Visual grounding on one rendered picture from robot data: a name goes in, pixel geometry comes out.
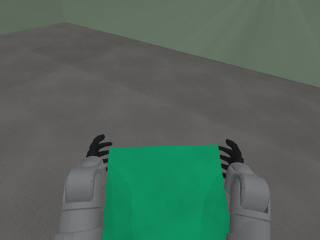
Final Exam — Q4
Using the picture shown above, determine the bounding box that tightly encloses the right robot hand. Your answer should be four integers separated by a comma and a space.
218, 139, 244, 178

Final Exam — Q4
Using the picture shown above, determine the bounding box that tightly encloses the right robot forearm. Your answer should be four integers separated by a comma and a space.
224, 162, 271, 240

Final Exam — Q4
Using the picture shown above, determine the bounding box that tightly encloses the left robot hand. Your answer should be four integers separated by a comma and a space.
86, 134, 113, 171

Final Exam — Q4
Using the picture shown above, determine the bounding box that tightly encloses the carton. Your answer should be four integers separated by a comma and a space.
102, 144, 230, 240

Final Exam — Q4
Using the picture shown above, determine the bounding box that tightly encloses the left robot forearm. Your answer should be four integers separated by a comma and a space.
54, 156, 107, 240

